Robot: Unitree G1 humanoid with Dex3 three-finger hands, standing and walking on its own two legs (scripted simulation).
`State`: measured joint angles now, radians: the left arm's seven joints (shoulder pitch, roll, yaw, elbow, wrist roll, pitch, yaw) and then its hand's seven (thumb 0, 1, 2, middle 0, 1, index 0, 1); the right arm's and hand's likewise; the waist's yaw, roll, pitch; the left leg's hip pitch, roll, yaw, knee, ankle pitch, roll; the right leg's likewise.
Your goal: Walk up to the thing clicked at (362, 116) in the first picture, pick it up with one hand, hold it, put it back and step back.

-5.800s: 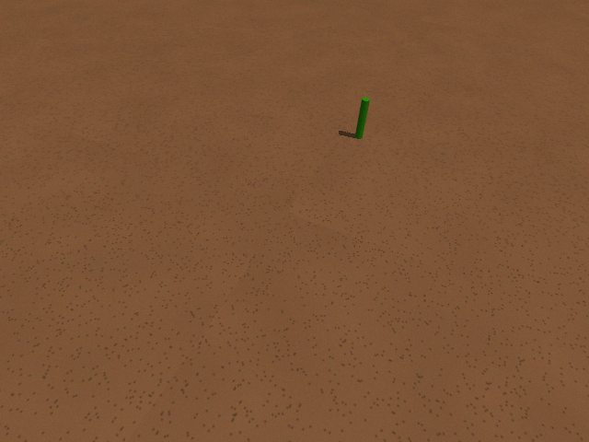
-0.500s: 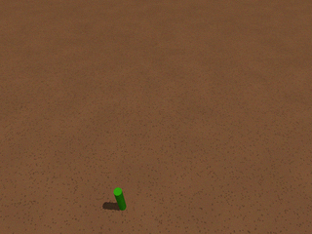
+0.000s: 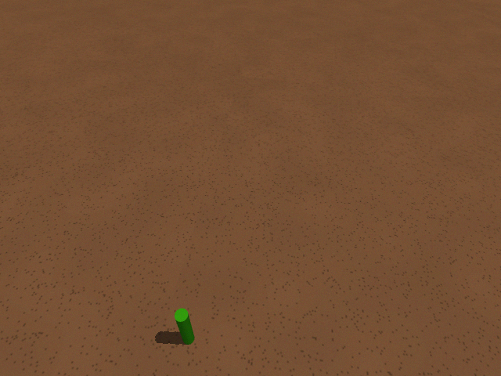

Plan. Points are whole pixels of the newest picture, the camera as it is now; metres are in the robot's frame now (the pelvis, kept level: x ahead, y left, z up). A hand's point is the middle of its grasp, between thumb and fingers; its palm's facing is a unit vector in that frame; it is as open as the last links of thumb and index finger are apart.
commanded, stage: walk up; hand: left
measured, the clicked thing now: (185, 327) +0.42 +0.20 -0.66
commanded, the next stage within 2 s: none
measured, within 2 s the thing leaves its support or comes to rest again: neither
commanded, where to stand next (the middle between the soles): +0.09 -0.01 m, yaw +0 degrees
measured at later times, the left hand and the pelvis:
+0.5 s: hand out of the picture +0.07 +0.25 -0.16, palm faces -0.02 -0.94 -0.33, open 7.4 cm; pelvis +0.02 -0.01 +0.00, yaw +0 degrees
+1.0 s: hand out of the picture +0.15 +0.25 -0.18, palm faces +0.00 -0.94 -0.35, open 7.4 cm; pelvis +0.11 -0.01 -0.02, yaw +0 degrees
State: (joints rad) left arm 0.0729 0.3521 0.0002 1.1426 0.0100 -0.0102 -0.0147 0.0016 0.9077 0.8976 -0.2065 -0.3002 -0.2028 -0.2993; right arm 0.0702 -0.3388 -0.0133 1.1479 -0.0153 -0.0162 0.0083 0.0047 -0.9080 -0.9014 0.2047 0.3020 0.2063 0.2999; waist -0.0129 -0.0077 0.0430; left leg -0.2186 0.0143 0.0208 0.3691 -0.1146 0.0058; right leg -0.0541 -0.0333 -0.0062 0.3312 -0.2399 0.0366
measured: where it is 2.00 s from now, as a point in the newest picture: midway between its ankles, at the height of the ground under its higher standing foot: outside the picture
